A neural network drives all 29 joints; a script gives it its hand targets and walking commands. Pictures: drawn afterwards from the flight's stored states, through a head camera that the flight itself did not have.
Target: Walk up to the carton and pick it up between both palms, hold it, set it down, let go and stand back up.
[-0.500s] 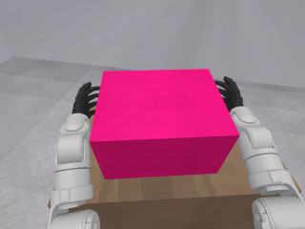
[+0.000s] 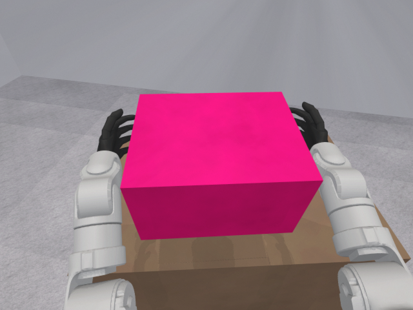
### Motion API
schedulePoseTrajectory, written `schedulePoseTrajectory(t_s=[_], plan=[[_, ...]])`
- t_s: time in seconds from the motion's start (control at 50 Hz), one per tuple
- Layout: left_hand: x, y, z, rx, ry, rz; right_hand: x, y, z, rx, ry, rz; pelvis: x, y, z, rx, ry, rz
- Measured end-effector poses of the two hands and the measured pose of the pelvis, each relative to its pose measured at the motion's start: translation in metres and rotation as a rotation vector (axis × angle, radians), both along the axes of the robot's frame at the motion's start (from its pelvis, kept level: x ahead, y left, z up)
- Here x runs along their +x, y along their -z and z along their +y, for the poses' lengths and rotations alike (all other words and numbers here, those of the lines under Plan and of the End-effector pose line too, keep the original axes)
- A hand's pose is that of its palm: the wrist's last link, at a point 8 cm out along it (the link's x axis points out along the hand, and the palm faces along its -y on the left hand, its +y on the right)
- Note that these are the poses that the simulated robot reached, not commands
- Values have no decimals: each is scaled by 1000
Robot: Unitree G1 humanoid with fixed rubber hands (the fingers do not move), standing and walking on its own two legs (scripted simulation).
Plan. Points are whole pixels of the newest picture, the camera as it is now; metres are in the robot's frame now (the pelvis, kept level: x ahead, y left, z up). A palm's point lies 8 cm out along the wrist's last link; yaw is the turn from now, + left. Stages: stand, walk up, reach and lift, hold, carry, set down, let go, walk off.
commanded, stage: hold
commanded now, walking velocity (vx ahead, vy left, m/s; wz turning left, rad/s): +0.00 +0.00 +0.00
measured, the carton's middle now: (214, 162) +0.35 +0.01 +0.14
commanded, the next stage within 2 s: none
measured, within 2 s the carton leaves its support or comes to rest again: neither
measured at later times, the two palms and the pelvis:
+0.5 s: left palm (111, 156) +0.34 +0.20 +0.17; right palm (314, 146) +0.36 -0.18 +0.17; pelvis +0.00 +0.00 +0.00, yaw +0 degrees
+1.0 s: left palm (115, 151) +0.35 +0.19 +0.17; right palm (317, 144) +0.36 -0.19 +0.18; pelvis +0.01 +0.00 +0.00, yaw +0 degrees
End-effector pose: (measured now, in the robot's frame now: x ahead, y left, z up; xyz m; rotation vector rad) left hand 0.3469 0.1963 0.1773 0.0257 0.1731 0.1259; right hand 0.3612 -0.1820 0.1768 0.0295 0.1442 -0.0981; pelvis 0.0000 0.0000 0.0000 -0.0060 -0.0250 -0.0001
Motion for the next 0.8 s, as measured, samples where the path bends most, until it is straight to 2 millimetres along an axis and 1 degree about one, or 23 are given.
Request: schedulePoseTrajectory(t_s=[0.26, 0.58, 0.7, 0.8], plan=[[-3, 7, 0, 6, -2, 5, -1, 5, 0, -2, -4, 3, 4, 0, 1, -1, 2, -1], [-4, 4, -1, 5, -6, 1, -2, 2, -1, 4, -4, -1, 3, 0, -1, 0, 0, -2], [5, 2, -4, -5, 10, 12, 0, 3, -4, 2, 13, 10, 3, 0, -2, 1, -5, 6], [9, -1, -6, -2, 20, 4, 1, 0, -7, -5, 21, 2, 4, 0, -2, 0, 0, 1]])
